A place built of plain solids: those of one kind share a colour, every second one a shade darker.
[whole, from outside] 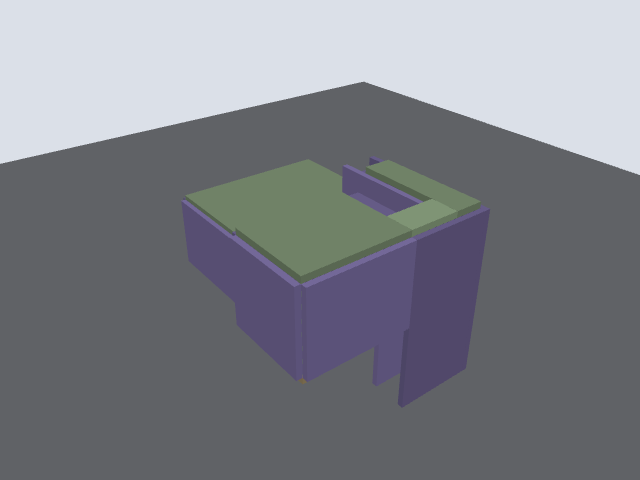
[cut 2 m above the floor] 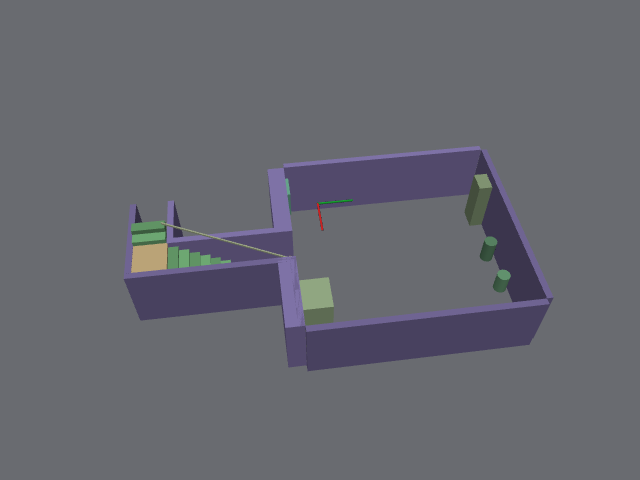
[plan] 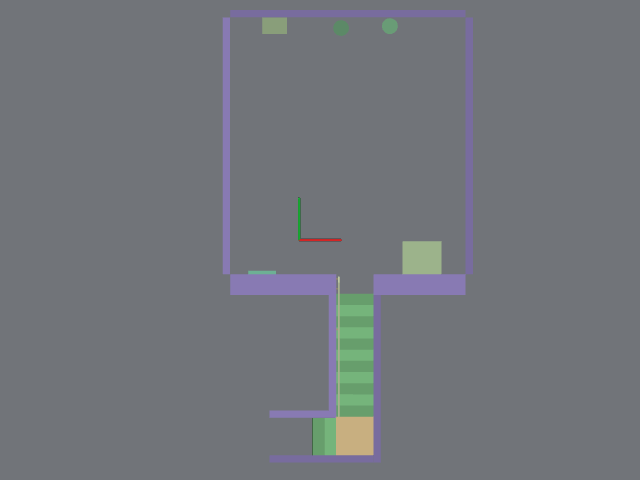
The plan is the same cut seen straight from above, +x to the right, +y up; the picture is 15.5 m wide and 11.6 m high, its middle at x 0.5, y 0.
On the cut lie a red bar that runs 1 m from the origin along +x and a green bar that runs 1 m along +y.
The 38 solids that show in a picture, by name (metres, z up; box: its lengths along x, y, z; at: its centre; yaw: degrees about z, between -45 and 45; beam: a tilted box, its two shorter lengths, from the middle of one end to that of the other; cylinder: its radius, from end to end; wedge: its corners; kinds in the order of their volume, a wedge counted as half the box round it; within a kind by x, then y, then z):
{
 "wall_1": {"box": [0.18, 2.68, 2.64], "at": [-4.11, -3.86, 4.14]},
 "wall_2": {"box": [3.3, 0.18, 2.64], "at": [-2.37, -5.29, 4.14]},
 "wall_3": {"box": [0.18, 6.21, 2.67], "at": [-1.76, 2.27, 1.29]},
 "wall_4": {"box": [0.61, 1.78, 2.64], "at": [-0.42, -3.41, 4.14]},
 "wall_5": {"box": [2.56, 0.5, 2.67], "at": [-0.39, -1.08, 1.29]},
 "wall_6": {"box": [2.56, 0.18, 2.67], "at": [-0.39, -0.92, 1.29]},
 "wall_7": {"box": [1.61, 0.18, 5.51], "at": [0.08, -4.21, 2.71]},
 "wall_8": {"box": [2.51, 0.18, 5.51], "at": [0.53, -5.29, 2.71]},
 "wall_9": {"box": [0.18, 3.47, 5.51], "at": [0.8, -2.56, 2.71]},
 "wall_10": {"box": [5.69, 0.18, 2.67], "at": [1.17, 5.47, 1.29]},
 "wall_11": {"box": [0.18, 4.55, 5.51], "at": [1.88, -3.1, 2.71]},
 "wall_12": {"box": [2.23, 0.5, 2.67], "at": [2.9, -1.08, 1.29]},
 "wall_13": {"box": [2.23, 0.18, 2.67], "at": [2.9, -0.92, 1.29]},
 "wall_14": {"box": [0.18, 6.21, 2.67], "at": [4.11, 2.27, 1.29]},
 "roof_1": {"box": [3.3, 2.68, 0.2], "at": [-2.37, -3.86, 5.56]},
 "roof_2": {"box": [1.61, 0.9, 0.2], "at": [0.08, -4.75, 5.56]},
 "roof_3": {"box": [5.69, 6.21, 0.17], "at": [1.17, 2.27, 2.71]},
 "roof_4": {"box": [0.9, 3.53, 0.2], "at": [1.34, -3.43, 5.56]},
 "machine_1": {"box": [0.6, 0.4, 1.75], "at": [-0.6, 5.18, 0.82]},
 "machine_2": {"box": [0.95, 0.8, 1.88], "at": [2.96, -0.43, 0.89]},
 "tread_1": {"wedge": [[0.31, -5.2, 2.14], [0.31, -4.3, 2.14], [0.32, -4.3, 2.32], [0.33, -5.2, 2.32], [0.58, -5.2, 1.97], [0.58, -4.3, 1.97], [0.61, -5.2, 2.33], [0.62, -4.3, 2.33]]},
 "tread_2": {"wedge": [[0.58, -5.2, 1.97], [0.58, -4.3, 1.97], [0.59, -5.2, 2.16], [0.6, -4.3, 2.16], [0.85, -5.2, 1.8], [0.85, -4.3, 1.8], [0.89, -5.2, 2.16], [0.89, -4.3, 2.16]]},
 "tread_3": {"wedge": [[0.89, -4.31, 1.64], [0.89, -4.29, 1.82], [0.89, -4.03, 1.47], [0.89, -4.0, 1.83], [1.79, -4.31, 1.64], [1.79, -4.29, 1.82], [1.79, -4.03, 1.47], [1.79, -4.0, 1.83]]},
 "tread_4": {"wedge": [[0.89, -4.04, 1.47], [0.89, -4.02, 1.66], [0.89, -3.76, 1.31], [0.89, -3.73, 1.66], [1.79, -4.04, 1.47], [1.79, -4.02, 1.66], [1.79, -3.77, 1.31], [1.79, -3.73, 1.66]]},
 "tread_5": {"wedge": [[0.89, -3.77, 1.31], [0.89, -3.75, 1.49], [0.89, -3.49, 1.14], [0.89, -3.46, 1.5], [1.79, -3.77, 1.31], [1.79, -3.75, 1.49], [1.79, -3.49, 1.14], [1.79, -3.46, 1.5]]},
 "tread_6": {"wedge": [[0.89, -3.5, 1.14], [0.89, -3.48, 1.33], [0.89, -3.22, 0.97], [0.89, -3.19, 1.33], [1.79, -3.5, 1.14], [1.79, -3.48, 1.33], [1.79, -3.22, 0.97], [1.79, -3.19, 1.33]]},
 "tread_7": {"wedge": [[0.89, -3.23, 0.98], [0.89, -3.21, 1.16], [0.89, -2.96, 0.81], [0.89, -2.92, 1.16], [1.79, -3.23, 0.98], [1.79, -3.21, 1.16], [1.79, -2.95, 0.81], [1.79, -2.92, 1.16]]},
 "tread_8": {"wedge": [[0.89, -2.96, 0.81], [0.89, -2.94, 0.99], [0.89, -2.68, 0.64], [0.89, -2.65, 1.0], [1.79, -2.96, 0.81], [1.79, -2.94, 0.99], [1.79, -2.69, 0.64], [1.79, -2.65, 1.0]]},
 "tread_9": {"wedge": [[0.89, -2.69, 0.64], [0.89, -2.67, 0.83], [0.89, -2.41, 0.48], [0.89, -2.38, 0.83], [1.79, -2.69, 0.64], [1.79, -2.67, 0.83], [1.79, -2.41, 0.48], [1.79, -2.38, 0.83]]},
 "tread_10": {"wedge": [[0.89, -2.42, 0.48], [0.89, -2.4, 0.66], [0.89, -2.14, 0.31], [0.89, -2.11, 0.66], [1.79, -2.42, 0.48], [1.79, -2.4, 0.66], [1.79, -2.14, 0.31], [1.79, -2.11, 0.66]]},
 "tread_11": {"wedge": [[0.89, -2.15, 0.31], [0.89, -2.13, 0.5], [0.89, -1.87, 0.14], [0.89, -1.84, 0.5], [1.79, -2.15, 0.31], [1.79, -2.13, 0.5], [1.79, -1.87, 0.14], [1.79, -1.84, 0.5]]},
 "tread_12": {"wedge": [[0.89, -1.88, 0.15], [0.89, -1.86, 0.33], [0.89, -1.6, -0.02], [0.89, -1.57, 0.33], [1.79, -1.88, 0.15], [1.79, -1.86, 0.33], [1.79, -1.6, -0.02], [1.79, -1.57, 0.33]]},
 "tread_13": {"wedge": [[0.89, -1.61, -0.04], [0.89, -1.59, 0.16], [0.89, -1.32, -0.05], [0.89, -1.3, 0.17], [1.79, -1.61, -0.04], [1.79, -1.59, 0.16], [1.79, -1.32, -0.05], [1.79, -1.3, 0.17]]},
 "bin_1": {"cylinder": 0.19, "from": [1.01, 5.12, 0.0], "to": [1.01, 5.12, 0.75]},
 "bin_2": {"cylinder": 0.19, "from": [2.19, 5.17, 0.0], "to": [2.19, 5.17, 0.62]},
 "guard_rail_1": {"wedge": [[0.93, -4.27, 2.88], [0.93, -4.27, 2.93], [0.93, -1.03, 0.89], [0.93, -1.03, 0.94], [0.98, -4.27, 2.88], [0.98, -4.27, 2.93], [0.98, -1.03, 0.89], [0.98, -1.03, 0.94]]},
 "floor_1": {"wedge": [[0.85, -5.2, 1.79], [0.85, -4.29, 1.79], [0.87, -5.2, 1.99], [0.87, -4.27, 1.99], [1.79, -5.2, 1.79], [1.79, -5.2, 1.99], [1.79, -4.29, 1.79], [1.79, -4.27, 1.99]]},
 "cabinet_1": {"box": [0.68, 0.09, 0.88], "at": [-0.9, -0.78, 1.52]}
}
